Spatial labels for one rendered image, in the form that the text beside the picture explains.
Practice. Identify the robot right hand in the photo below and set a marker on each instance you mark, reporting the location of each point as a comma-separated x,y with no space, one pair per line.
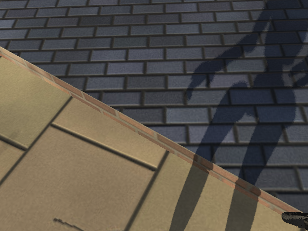
296,218

